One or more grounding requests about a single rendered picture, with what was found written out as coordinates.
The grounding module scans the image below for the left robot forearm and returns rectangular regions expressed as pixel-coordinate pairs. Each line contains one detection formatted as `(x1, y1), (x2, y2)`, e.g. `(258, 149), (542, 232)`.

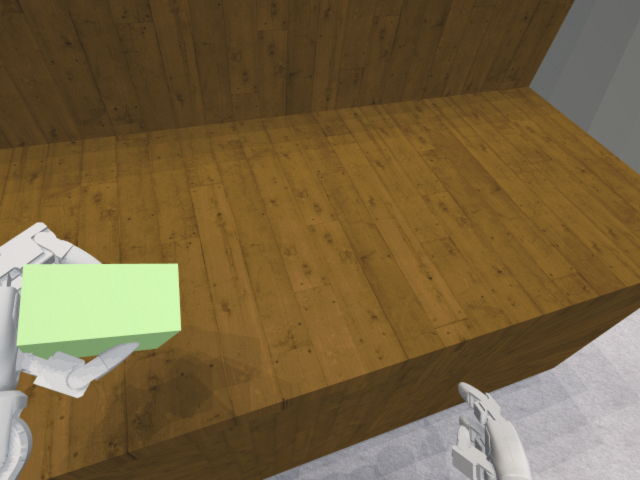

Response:
(0, 390), (32, 480)

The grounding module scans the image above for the sponge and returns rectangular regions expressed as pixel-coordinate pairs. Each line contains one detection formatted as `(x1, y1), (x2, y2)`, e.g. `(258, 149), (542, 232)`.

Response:
(16, 264), (181, 360)

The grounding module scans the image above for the left robot hand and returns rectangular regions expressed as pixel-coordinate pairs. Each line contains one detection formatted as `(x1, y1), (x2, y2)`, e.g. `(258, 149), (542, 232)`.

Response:
(0, 222), (140, 398)

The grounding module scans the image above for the right robot hand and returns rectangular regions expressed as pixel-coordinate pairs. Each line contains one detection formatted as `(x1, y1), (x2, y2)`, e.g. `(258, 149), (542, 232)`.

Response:
(452, 382), (532, 480)

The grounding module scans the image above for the table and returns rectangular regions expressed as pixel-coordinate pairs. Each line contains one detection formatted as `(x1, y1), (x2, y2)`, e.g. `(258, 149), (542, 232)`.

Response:
(0, 0), (640, 480)

